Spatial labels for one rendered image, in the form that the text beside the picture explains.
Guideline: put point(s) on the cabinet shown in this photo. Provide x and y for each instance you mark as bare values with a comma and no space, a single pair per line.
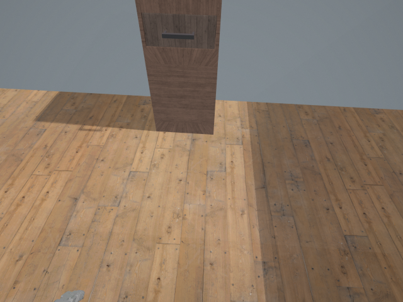
182,81

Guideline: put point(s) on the drawer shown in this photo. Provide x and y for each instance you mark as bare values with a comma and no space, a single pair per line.
204,27

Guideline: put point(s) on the handle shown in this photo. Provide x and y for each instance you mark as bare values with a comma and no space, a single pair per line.
178,35

